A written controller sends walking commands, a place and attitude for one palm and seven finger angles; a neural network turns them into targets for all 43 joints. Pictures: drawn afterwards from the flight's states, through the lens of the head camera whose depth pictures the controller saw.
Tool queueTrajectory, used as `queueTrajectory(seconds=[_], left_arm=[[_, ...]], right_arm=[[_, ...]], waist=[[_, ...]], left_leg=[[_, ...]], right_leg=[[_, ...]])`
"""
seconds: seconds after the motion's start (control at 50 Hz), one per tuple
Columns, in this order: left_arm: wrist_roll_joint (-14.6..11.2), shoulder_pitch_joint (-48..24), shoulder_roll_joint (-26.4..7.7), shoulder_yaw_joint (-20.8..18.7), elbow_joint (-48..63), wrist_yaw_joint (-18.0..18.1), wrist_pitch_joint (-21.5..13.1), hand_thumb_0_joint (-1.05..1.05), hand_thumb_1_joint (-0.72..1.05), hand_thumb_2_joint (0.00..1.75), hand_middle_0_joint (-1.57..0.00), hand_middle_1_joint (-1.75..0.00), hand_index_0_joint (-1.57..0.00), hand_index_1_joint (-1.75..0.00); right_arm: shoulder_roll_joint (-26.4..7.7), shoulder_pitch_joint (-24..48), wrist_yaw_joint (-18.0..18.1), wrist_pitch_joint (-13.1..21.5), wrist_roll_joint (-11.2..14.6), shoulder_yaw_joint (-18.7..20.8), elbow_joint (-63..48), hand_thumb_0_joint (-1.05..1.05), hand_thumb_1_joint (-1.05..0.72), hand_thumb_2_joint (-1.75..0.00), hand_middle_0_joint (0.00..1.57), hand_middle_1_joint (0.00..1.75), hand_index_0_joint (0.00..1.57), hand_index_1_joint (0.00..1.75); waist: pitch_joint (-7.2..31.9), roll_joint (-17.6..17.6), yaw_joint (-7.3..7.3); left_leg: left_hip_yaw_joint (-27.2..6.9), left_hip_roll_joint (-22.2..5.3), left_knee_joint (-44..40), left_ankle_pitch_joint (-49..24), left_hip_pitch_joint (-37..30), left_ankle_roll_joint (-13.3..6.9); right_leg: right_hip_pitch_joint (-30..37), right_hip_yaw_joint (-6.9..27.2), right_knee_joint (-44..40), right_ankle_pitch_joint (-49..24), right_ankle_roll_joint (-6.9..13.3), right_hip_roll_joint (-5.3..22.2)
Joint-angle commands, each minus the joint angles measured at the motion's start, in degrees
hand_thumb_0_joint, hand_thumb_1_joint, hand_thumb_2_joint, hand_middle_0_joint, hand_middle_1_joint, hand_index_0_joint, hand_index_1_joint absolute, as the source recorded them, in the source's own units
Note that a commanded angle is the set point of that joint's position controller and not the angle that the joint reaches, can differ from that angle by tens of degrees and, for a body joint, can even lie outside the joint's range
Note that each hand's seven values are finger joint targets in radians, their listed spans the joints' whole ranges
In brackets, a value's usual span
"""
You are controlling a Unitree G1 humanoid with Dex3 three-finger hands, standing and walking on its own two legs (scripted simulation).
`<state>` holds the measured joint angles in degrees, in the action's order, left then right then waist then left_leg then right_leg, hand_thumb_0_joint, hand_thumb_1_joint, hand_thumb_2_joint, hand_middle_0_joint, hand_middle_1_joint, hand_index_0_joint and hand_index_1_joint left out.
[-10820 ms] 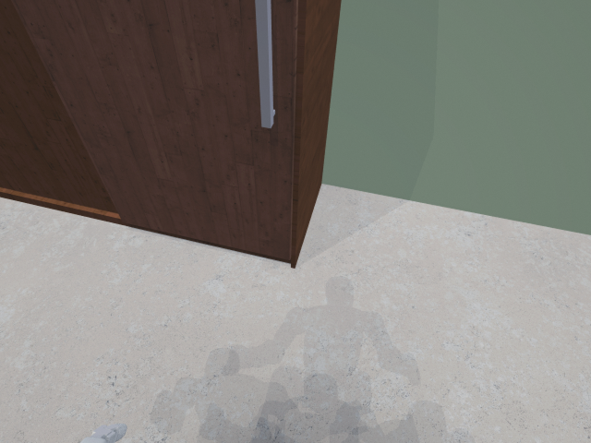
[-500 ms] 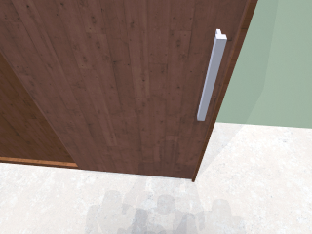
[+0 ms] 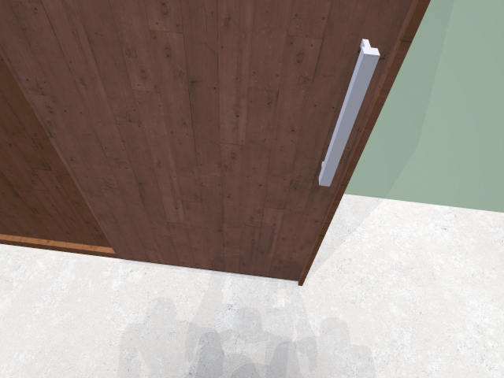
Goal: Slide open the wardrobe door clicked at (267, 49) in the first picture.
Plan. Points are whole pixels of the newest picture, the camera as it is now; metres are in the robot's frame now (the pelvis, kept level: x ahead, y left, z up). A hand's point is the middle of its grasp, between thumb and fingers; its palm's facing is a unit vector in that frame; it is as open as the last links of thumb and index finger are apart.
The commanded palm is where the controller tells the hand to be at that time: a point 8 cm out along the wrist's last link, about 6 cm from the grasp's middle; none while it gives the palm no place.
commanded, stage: look again from close up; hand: right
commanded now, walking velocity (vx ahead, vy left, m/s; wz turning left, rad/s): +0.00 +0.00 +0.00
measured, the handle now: (341, 122) +0.58 -0.14 +0.10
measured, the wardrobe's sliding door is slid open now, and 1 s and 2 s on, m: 0.00 0.00 0.00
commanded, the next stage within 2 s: shuffle to correct the standing spot in 1.22 s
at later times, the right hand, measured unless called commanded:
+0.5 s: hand out of the picture +0.04 -0.14 -0.17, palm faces -0.02 +0.98 -0.21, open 7.3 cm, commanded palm none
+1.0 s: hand out of the picture +0.06 -0.15 -0.17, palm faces -0.01 +0.97 -0.24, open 7.3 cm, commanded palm none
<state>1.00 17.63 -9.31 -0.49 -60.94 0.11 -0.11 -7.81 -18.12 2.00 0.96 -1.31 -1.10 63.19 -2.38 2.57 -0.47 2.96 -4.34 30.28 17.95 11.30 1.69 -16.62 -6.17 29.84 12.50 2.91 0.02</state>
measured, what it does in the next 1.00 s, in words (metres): shifts its weight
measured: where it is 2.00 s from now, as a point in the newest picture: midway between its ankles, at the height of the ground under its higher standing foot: outside the picture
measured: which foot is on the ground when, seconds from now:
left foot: down 0.00-1.00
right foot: down 0.00-1.00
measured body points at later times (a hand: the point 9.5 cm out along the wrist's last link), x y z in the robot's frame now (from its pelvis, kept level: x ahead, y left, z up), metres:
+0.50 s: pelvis +0.01 +0.04 +0.00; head +0.03 +0.05 +0.45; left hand +0.03 +0.28 -0.15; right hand +0.04 -0.19 -0.15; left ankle -0.02 +0.15 -0.73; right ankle +0.04 -0.09 -0.73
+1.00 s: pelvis +0.03 +0.05 +0.01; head +0.04 +0.05 +0.46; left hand +0.08 +0.29 -0.15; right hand +0.06 -0.20 -0.15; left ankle -0.02 +0.15 -0.73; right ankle +0.04 -0.09 -0.73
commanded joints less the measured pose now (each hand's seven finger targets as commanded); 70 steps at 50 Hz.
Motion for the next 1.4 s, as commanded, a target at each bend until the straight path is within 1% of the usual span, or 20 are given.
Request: queueTrajectory(seconds=[0.0, 0.04, 0.08, 0.14, 0.16, 0.28, 0.34, 0.36, 0.42, 0.46, 0.5, 0.56, 0.7, 0.96, 1.02, 1.1, 1.3, 1.32, 1.36, 1.38], left_arm=[[-0.12, 1.88, -6.01, -0.88, 3.3, 0.51, -1.31, 0.0, 0.9, 0.9, -0.2, -0.3, -0.2, -0.3], [-0.22, 1.8, -6.08, -0.88, 2.89, 0.53, -1.3, 0.0, 0.9, 0.9, -0.2, -0.3, -0.2, -0.3], [-0.18, 1.67, -6.33, -0.79, 2.62, 0.54, -1.51, 0.0, 0.9, 0.9, -0.2, -0.3, -0.2, -0.3], [-0.26, 1.34, -6.21, -0.67, 2.29, 0.6, -1.55, 0.0, 0.9, 0.9, -0.2, -0.3, -0.2, -0.3], [-0.25, 1.0, -6.37, -0.65, 2.25, 0.6, -1.6, 0.0, 0.9, 0.9, -0.2, -0.3, -0.2, -0.3], [-0.27, -0.58, -6.78, -0.59, 1.71, 0.79, -1.88, 0.0, 0.9, 0.9, -0.2, -0.3, -0.2, -0.3], [-0.22, -1.08, -6.77, -0.48, 1.39, 0.84, -1.79, 0.0, 0.9, 0.9, -0.2, -0.3, -0.2, -0.3], [-0.27, -1.06, -6.79, -0.51, 1.32, 0.85, -1.8, 0.0, 0.9, 0.9, -0.2, -0.3, -0.2, -0.3], [-0.25, -1.87, -7.16, -0.52, 0.98, 0.92, -1.83, 0.0, 0.9, 0.9, -0.2, -0.3, -0.2, -0.3], [-0.27, -2.24, -7.17, -0.52, 0.78, 0.98, -1.77, 0.0, 0.9, 0.9, -0.2, -0.3, -0.2, -0.3], [-0.26, -2.69, -7.52, -0.58, 0.75, 1.03, -1.77, 0.0, 0.9, 0.9, -0.2, -0.3, -0.2, -0.3], [-0.26, -3.14, -7.71, -0.63, 0.48, 1.05, -1.68, 0.0, 0.9, 0.9, -0.2, -0.3, -0.2, -0.3], [-0.25, -3.96, -9.0, -0.69, 0.21, 1.25, -1.79, 0.0, 0.9, 0.9, -0.2, -0.3, -0.2, -0.3], [-0.26, -5.56, -10.06, -0.69, -0.05, 1.35, -1.67, 0.0, 0.9, 0.9, -0.2, -0.3, -0.2, -0.3], [-0.2, -6.2, -10.39, -0.7, -0.1, 1.34, -1.68, 0.0, 0.9, 0.9, -0.2, -0.3, -0.2, -0.3], [-0.21, -6.38, -10.59, -0.67, -0.18, 1.34, -1.66, 0.0, 0.9, 0.9, -0.2, -0.3, -0.2, -0.3], [-0.2, -6.56, -10.77, -0.54, -0.68, 1.34, -1.72, 0.0, 0.9, 0.9, -0.2, -0.3, -0.2, -0.3], [-0.12, -5.51, -9.15, -0.14, -1.03, 1.23, -1.54, 0.0, 0.9, 0.9, -0.2, -0.3, -0.2, -0.3], [0.05, -3.87, -7.24, 0.22, -1.45, 0.93, -0.99, 0.0, 0.9, 0.9, -0.2, -0.3, -0.2, -0.3], [0.2, -4.01, -7.09, 0.19, -1.3, 0.73, -0.81, 0.0, 0.9, 0.9, -0.2, -0.3, -0.2, -0.3]], right_arm=[[-5.75, -2.86, 0.34, 0.78, 0.17, 0.99, -2.54, 0.0, -0.9, -0.9, 0.2, 0.3, 0.2, 0.3], [-6.04, -2.82, 0.36, 0.69, 0.2, 1.0, -2.71, 0.0, -0.9, -0.9, 0.2, 0.3, 0.2, 0.3], [-6.73, -2.83, 0.34, 0.83, 0.17, 1.25, -2.91, 0.0, -0.9, -0.9, 0.2, 0.3, 0.2, 0.3], [-7.21, -2.87, 0.32, 0.83, 0.25, 1.3, -2.96, 0.0, -0.9, -0.9, 0.2, 0.3, 0.2, 0.3], [-7.72, -2.79, 0.3, 0.92, 0.19, 1.33, -3.18, 0.0, -0.9, -0.9, 0.2, 0.3, 0.2, 0.3], [-8.84, -2.26, 0.23, 1.08, 0.34, 1.79, -3.55, 0.0, -0.9, -0.9, 0.2, 0.3, 0.2, 0.3], [-9.35, -1.59, 0.13, 1.04, 0.39, 1.92, -3.69, 0.0, -0.9, -0.9, 0.2, 0.3, 0.2, 0.3], [-9.58, -1.65, 0.14, 1.12, 0.31, 1.93, -3.87, 0.0, -0.9, -0.9, 0.2, 0.3, 0.2, 0.3], [-10.12, -0.92, 0.05, 1.09, 0.39, 2.1, -3.85, 0.0, -0.9, -0.9, 0.2, 0.3, 0.2, 0.3], [-10.27, -0.91, 0.03, 1.13, 0.34, 2.16, -3.85, 0.0, -0.9, -0.9, 0.2, 0.3, 0.2, 0.3], [-10.62, -0.31, -0.05, 1.1, 0.39, 2.26, -3.86, 0.0, -0.9, -0.9, 0.2, 0.3, 0.2, 0.3], [-11.01, -0.06, -0.12, 1.1, 0.32, 2.34, -3.78, 0.0, -0.9, -0.9, 0.2, 0.3, 0.2, 0.3], [-11.9, 0.8, -0.19, 1.08, 0.39, 2.61, -3.71, 0.0, -0.9, -0.9, 0.2, 0.3, 0.2, 0.3], [-12.83, 1.71, -0.36, 0.99, 0.29, 2.74, -3.36, 0.0, -0.9, -0.9, 0.2, 0.3, 0.2, 0.3], [-12.82, 1.92, -0.4, 0.91, 0.36, 2.76, -3.18, 0.0, -0.9, -0.9, 0.2, 0.3, 0.2, 0.3], [-13.01, 2.05, -0.41, 0.94, 0.34, 2.78, -3.19, 0.0, -0.9, -0.9, 0.2, 0.3, 0.2, 0.3], [-13.09, 2.05, -0.48, 0.88, 0.38, 2.73, -2.74, 0.0, -0.9, -0.9, 0.2, 0.3, 0.2, 0.3], [-11.63, 1.4, -0.42, 0.75, 0.4, 2.47, -2.32, 0.0, -0.9, -0.9, 0.2, 0.3, 0.2, 0.3], [-10.48, -0.43, -0.51, 0.17, 0.11, 2.47, -1.74, 0.0, -0.9, -0.9, 0.2, 0.3, 0.2, 0.3], [-10.49, -1.05, -0.6, -0.07, 0.11, 2.54, -1.63, 0.0, -0.9, -0.9, 0.2, 0.3, 0.2, 0.3]], waist=[[-1.26, -5.03, -0.09], [-2.96, -5.61, -0.2], [-2.56, -4.68, -0.07], [-2.87, -6.18, -0.07], [-2.94, -5.46, 0.04], [-0.86, -4.42, 0.47], [-0.41, -4.19, 0.46], [0.08, -4.71, 0.55], [0.5, -3.24, 0.64], [0.46, -4.13, 0.79], [0.38, -2.95, 0.72], [0.78, -3.88, 0.75], [2.38, -2.7, 0.79], [2.0, -3.48, 0.88], [1.49, -2.8, 1.01], [1.62, -3.57, 0.99], [1.96, -2.98, 1.16], [2.35, -3.33, 1.16], [1.12, -4.29, 1.44], [-0.63, -4.67, 1.8]], left_leg=[[-3.21, -0.93, -5.83, 2.02, 4.96, -3.61], [-3.96, -1.12, -6.73, 2.91, 6.55, -3.48], [-4.12, -1.26, -6.66, 1.0, 6.06, -3.38], [-4.91, -1.75, -7.79, 1.0, 6.62, -3.43], [-5.11, -1.75, -8.02, 0.04, 6.52, -3.52], [-5.75, -2.24, -8.3, -5.12, 4.52, -3.69], [-5.94, -2.36, -8.71, -5.86, 4.09, -3.8], [-5.78, -2.27, -8.65, -7.32, 3.39, -3.78], [-5.88, -2.5, -8.69, -9.1, 2.68, -3.86], [-5.78, -2.42, -8.88, -10.55, 2.19, -3.9], [-5.94, -2.56, -9.02, -10.84, 2.19, -4.0], [-5.68, -2.47, -9.15, -11.96, 1.53, -4.0], [-5.31, -2.46, -8.48, -16.41, -0.33, -4.03], [-4.96, -2.47, -9.39, -17.61, -1.03, -3.84], [-5.03, -2.53, -9.82, -16.13, -0.54, -3.78], [-4.94, -2.51, -9.91, -16.72, -0.74, -3.73], [-4.83, -2.63, -10.69, -15.62, -1.34, -3.63], [-4.5, -2.85, -10.73, -14.12, -2.1, -3.53], [-4.71, -2.81, -10.62, -3.77, -1.96, -3.93], [-5.73, -3.49, -11.77, 2.21, -1.13, -4.5]], right_leg=[[0.67, 8.82, -9.68, 7.09, -0.12, 6.35], [0.94, 8.27, -9.76, 6.93, -0.28, 6.28], [1.55, 7.57, -9.35, 4.44, -0.38, 6.19], [2.47, 6.49, -8.55, 2.61, -0.69, 5.88], [2.79, 6.15, -8.1, 1.21, -0.68, 5.86], [4.32, 5.16, -6.68, -3.91, -0.99, 6.11], [4.6, 4.77, -6.45, -4.44, -1.37, 6.16], [4.88, 4.9, -5.99, -5.19, -1.36, 6.24], [5.17, 4.66, -6.0, -6.22, -1.56, 6.42], [5.36, 4.66, -5.51, -6.73, -1.63, 6.51], [5.35, 4.57, -5.7, -6.92, -1.77, 6.55], [5.8, 4.5, -5.41, -7.35, -1.86, 6.71], [7.16, 4.63, -5.39, -10.75, -1.86, 7.2], [8.41, 4.87, -6.4, -11.75, -1.83, 7.49], [8.47, 5.08, -6.88, -11.3, -1.79, 7.54], [8.89, 5.12, -7.08, -11.78, -1.79, 7.66], [9.23, 5.35, -7.83, -11.74, -1.78, 7.66], [8.75, 5.07, -7.34, -10.23, -1.94, 7.28], [6.24, 4.0, -5.93, -2.4, -2.08, 6.02], [4.17, 3.46, -5.12, 1.67, -2.09, 5.28]])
